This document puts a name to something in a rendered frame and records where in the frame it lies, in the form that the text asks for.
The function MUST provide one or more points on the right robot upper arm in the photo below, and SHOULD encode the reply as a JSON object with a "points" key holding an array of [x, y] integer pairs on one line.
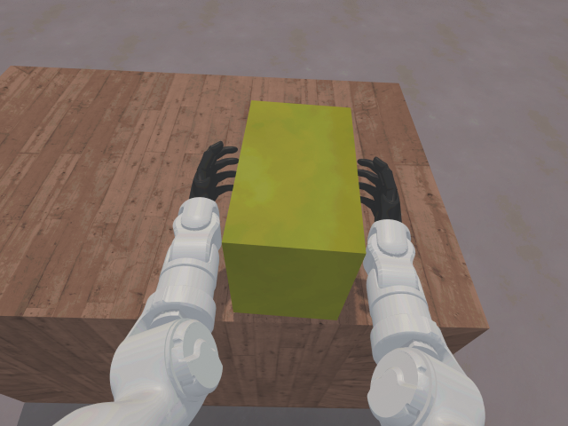
{"points": [[411, 388]]}

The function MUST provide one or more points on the carton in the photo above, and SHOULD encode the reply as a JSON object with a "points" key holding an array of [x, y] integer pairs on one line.
{"points": [[294, 238]]}

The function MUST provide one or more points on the robot left forearm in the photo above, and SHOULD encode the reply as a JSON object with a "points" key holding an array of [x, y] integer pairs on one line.
{"points": [[189, 273]]}

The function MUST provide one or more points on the left robot upper arm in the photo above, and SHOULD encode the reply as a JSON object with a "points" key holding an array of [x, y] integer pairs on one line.
{"points": [[159, 377]]}

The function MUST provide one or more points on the left robot hand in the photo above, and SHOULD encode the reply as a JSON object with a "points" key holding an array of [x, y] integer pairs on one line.
{"points": [[205, 179]]}

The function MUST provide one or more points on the right robot hand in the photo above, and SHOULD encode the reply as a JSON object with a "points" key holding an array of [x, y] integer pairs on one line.
{"points": [[386, 204]]}

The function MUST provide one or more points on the pedestal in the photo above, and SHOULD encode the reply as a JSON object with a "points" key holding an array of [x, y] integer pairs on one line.
{"points": [[94, 167]]}

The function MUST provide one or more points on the robot right forearm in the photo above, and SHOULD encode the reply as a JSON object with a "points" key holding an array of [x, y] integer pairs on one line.
{"points": [[397, 304]]}

